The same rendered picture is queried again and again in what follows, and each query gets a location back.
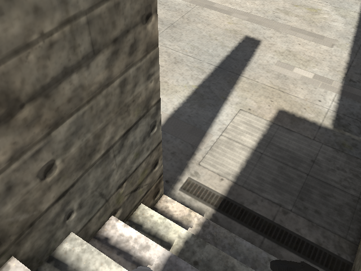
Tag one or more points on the right robot hand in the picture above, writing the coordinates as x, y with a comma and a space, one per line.
283, 265

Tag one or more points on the left robot shin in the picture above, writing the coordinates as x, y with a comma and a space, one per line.
144, 267

